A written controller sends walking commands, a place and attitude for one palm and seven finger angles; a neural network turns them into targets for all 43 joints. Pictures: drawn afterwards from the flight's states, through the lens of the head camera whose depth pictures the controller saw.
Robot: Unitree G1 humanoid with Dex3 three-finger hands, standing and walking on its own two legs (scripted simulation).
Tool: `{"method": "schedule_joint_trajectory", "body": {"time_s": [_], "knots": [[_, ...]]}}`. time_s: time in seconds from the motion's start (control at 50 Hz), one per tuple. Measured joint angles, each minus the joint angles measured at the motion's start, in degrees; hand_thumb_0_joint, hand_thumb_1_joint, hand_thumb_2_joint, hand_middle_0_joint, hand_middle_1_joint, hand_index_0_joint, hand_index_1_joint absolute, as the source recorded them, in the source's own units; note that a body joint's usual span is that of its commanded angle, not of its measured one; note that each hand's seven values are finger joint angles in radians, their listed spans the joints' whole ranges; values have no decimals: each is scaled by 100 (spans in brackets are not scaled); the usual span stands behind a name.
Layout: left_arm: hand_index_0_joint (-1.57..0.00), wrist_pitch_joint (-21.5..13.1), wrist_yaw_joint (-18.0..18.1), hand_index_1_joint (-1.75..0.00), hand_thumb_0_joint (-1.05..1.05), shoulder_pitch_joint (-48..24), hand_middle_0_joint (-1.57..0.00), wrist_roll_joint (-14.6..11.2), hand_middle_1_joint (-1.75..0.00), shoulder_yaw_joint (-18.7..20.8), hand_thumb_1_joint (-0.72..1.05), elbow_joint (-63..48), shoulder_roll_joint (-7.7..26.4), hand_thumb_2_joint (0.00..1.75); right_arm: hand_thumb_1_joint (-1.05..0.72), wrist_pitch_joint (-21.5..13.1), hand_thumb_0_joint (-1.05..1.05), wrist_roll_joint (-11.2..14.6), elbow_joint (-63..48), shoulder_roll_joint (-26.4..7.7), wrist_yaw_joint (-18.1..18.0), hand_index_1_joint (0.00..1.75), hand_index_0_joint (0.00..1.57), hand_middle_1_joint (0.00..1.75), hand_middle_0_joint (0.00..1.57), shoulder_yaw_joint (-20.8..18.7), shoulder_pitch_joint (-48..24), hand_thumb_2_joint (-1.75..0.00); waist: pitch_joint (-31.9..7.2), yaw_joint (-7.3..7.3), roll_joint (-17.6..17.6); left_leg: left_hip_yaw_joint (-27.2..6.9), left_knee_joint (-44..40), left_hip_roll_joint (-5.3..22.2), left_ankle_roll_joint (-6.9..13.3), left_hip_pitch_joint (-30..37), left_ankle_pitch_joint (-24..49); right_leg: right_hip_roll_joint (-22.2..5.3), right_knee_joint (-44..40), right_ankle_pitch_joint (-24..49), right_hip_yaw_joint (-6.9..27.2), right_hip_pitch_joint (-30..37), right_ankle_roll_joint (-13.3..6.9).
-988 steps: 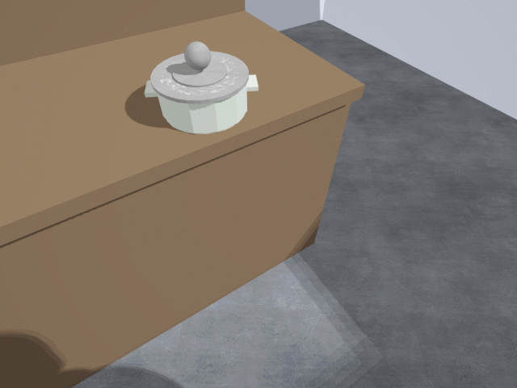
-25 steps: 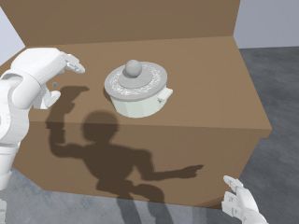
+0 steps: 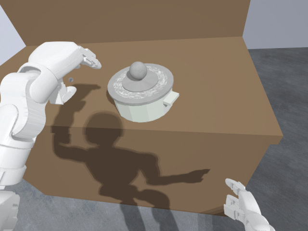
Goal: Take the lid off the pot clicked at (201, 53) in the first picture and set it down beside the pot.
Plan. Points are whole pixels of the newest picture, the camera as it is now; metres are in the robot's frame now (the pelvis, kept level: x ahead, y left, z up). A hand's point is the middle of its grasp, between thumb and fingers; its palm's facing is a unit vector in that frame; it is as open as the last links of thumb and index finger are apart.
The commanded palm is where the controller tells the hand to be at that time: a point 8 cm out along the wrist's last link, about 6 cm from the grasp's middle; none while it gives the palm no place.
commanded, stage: move the open hand above the knob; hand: left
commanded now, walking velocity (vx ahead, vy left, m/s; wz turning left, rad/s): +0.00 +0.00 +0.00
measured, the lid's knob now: (138, 70) +0.51 +0.10 +0.18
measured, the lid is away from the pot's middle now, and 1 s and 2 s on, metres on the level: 0.00 0.00 0.00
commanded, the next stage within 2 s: none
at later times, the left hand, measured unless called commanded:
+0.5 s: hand (96, 68) +0.39 +0.17 +0.26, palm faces -0.02 +0.00 -1.00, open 9.9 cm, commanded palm +0.36 +0.17 +0.32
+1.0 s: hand (123, 53) +0.46 +0.12 +0.26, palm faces -0.08 -0.02 -1.00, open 9.9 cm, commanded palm +0.42 +0.13 +0.32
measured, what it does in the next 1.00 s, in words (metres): stands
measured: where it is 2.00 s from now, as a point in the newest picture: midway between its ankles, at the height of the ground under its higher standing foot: outside the picture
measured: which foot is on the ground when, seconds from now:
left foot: down 0.00-1.00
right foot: down 0.00-1.00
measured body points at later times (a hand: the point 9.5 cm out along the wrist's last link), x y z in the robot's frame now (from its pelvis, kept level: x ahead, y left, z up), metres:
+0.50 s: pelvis +0.00 +0.00 +0.00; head +0.00 -0.06 +0.45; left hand +0.39 +0.17 +0.31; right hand +0.21 -0.23 -0.10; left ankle +0.07 +0.09 -0.73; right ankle +0.01 -0.12 -0.73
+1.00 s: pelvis +0.03 -0.01 +0.00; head +0.03 -0.06 +0.45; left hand +0.45 +0.12 +0.32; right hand +0.20 -0.24 -0.11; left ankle +0.07 +0.09 -0.73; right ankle +0.01 -0.12 -0.73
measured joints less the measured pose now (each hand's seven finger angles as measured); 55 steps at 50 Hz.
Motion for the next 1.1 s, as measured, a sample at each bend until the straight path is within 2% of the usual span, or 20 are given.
{"method": "schedule_joint_trajectory", "body": {"time_s": [0.12, 0.52, 0.78, 1.1], "knots": [[-90, 184, 7, -8, 0, -212, -91, 42, -8, -100, -39, 212, -162, 173, -91, 114, 1, 25, -26, 2, 79, 30, 20, 29, 20, 7, 58, -90, -37, -40, 5, 40, -20, -3, 6, -4, 1, -6, 22, -7, 42, -36, 8], [-90, 329, 94, -8, 0, -1273, -91, 259, -8, -768, -39, 1382, -533, 173, -91, 154, 1, 40, 121, -46, 27, 30, 20, 29, 20, -58, 193, -90, -46, -200, -96, 42, -22, -5, -24, -49, -16, -8, 104, -70, 49, -122, -28], [-90, 490, 65, -8, 0, -1910, -91, 380, -8, -1002, -39, 2194, -838, 173, -91, 175, 1, 33, 194, -50, 41, 30, 20, 29, 20, -84, 311, -90, -103, -354, -113, 66, -107, 3, -36, -11, -63, 3, 24, -109, 80, -99, -43], [-90, 769, 44, -8, 0, -2486, -90, 474, -8, -1248, -39, 2751, -1240, 173, -91, 263, 1, 33, 259, -62, 120, 30, 20, 29, 20, -128, 343, -90, -185, -424, -150, 94, -224, -11, -34, 65, -134, -5, -103, -162, 115, -30, -40]]}}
